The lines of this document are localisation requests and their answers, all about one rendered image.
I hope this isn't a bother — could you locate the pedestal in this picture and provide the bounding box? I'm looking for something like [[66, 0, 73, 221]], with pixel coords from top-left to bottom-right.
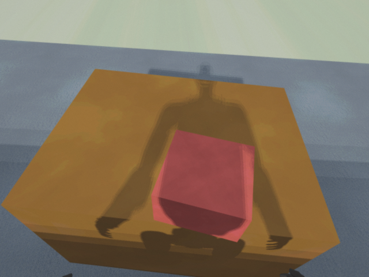
[[1, 69, 340, 277]]

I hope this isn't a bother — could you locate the carton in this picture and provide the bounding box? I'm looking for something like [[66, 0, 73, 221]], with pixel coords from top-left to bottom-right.
[[151, 130, 255, 242]]

